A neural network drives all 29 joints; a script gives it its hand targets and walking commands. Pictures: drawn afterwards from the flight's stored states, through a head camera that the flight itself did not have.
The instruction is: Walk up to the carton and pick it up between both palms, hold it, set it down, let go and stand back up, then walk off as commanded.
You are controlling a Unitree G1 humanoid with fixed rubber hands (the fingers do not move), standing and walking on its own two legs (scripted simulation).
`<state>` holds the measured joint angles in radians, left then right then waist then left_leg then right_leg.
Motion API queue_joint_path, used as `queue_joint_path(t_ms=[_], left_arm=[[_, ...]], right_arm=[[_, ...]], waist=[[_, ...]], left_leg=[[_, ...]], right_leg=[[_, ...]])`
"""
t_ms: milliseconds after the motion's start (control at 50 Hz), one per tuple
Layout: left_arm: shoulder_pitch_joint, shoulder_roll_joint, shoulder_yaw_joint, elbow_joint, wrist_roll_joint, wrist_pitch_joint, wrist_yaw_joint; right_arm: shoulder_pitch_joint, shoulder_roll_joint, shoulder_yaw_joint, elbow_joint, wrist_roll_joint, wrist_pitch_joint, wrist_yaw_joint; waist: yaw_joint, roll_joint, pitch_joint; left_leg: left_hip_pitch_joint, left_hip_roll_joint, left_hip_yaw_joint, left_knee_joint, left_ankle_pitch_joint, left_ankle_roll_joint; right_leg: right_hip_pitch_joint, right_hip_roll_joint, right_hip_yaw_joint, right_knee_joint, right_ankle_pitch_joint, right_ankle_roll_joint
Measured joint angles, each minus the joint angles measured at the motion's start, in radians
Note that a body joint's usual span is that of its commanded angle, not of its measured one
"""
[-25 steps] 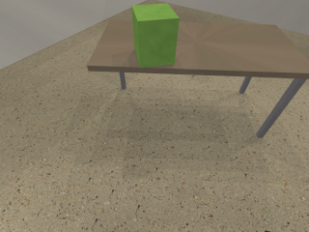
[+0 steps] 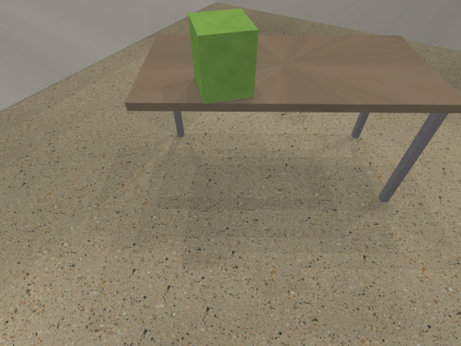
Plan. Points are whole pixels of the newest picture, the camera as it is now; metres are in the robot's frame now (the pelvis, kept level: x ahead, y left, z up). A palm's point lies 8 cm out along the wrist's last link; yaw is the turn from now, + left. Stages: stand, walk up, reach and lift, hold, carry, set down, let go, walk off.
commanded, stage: stand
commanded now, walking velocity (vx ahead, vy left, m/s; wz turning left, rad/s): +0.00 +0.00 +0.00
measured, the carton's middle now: (222, 56) +1.09 +0.05 -0.01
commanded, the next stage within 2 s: none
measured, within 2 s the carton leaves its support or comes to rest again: neither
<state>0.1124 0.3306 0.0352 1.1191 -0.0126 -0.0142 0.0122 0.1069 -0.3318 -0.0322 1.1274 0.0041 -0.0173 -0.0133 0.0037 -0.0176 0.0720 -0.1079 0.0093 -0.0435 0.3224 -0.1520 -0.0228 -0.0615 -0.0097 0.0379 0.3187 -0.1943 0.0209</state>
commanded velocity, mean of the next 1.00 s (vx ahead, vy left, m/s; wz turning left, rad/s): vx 0.00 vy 0.00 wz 0.00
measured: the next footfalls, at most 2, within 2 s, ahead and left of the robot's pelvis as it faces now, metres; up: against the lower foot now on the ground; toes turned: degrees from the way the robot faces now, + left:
none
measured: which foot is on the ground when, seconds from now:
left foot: down 0.00-1.00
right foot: down 0.00-1.00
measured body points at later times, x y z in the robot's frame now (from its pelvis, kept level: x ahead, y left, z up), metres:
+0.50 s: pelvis +0.01 +0.00 +0.00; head +0.02 +0.01 +0.45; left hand +0.09 +0.30 -0.14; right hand +0.07 -0.30 -0.13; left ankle +0.02 +0.13 -0.75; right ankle -0.01 -0.13 -0.75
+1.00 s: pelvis +0.01 -0.01 +0.00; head +0.02 +0.00 +0.45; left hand +0.07 +0.28 -0.14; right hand +0.08 -0.31 -0.13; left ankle +0.02 +0.13 -0.75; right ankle -0.01 -0.13 -0.75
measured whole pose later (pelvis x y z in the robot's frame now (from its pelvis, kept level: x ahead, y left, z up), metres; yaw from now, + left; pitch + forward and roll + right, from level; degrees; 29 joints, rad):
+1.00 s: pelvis +0.01 -0.01 +0.00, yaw -1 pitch -3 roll +0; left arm 0.16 0.31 0.03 1.12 -0.01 -0.02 0.03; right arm 0.13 -0.33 -0.03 1.13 0.00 -0.02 -0.02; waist 0.01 -0.02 0.06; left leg -0.08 0.03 -0.02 0.30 -0.17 -0.04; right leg -0.05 0.00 0.04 0.31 -0.21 0.01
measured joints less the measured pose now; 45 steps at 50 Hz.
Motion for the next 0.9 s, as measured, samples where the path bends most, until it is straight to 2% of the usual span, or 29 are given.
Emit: queue_joint_path(t_ms=[500, 900], left_arm=[[0.002, 0.012, -0.004, -0.006, -0.002, -0.001, 0.008], [0.032, -0.016, -0.007, 0.004, -0.001, 0.003, 0.011]], right_arm=[[0.009, 0.008, 0.016, 0.000, 0.003, 0.004, -0.007], [0.028, 0.001, 0.000, 0.010, 0.000, 0.003, -0.005]], waist=[[-0.015, -0.004, 0.001], [-0.003, 0.002, -0.008]], left_leg=[[0.003, 0.009, 0.017, 0.008, -0.022, -0.002], [0.026, 0.018, 0.017, -0.014, -0.018, -0.011]], right_leg=[[0.001, 0.004, 0.008, 0.001, -0.013, -0.001], [0.022, 0.008, -0.002, -0.017, -0.012, -0.009]])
